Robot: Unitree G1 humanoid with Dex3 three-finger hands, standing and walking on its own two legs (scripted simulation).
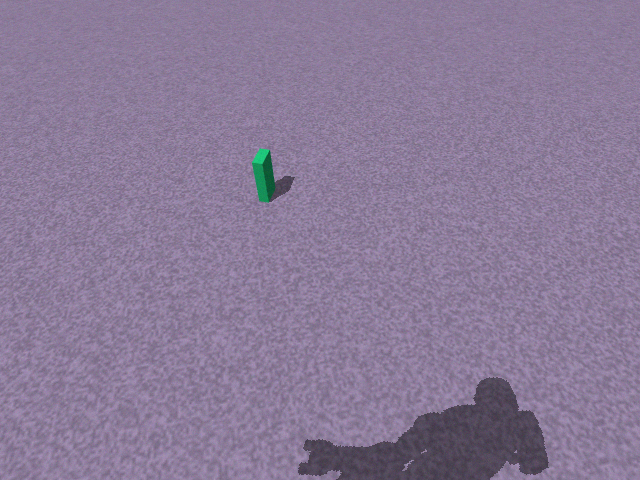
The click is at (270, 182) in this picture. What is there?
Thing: carton on end
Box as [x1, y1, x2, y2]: [252, 148, 274, 202]
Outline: 260,148 252,162 259,200 268,202 274,190 273,174 269,150
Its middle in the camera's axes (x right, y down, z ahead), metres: -0.25 -0.30 +1.75
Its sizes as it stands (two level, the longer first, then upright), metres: 0.099 0.046 0.222
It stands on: the floor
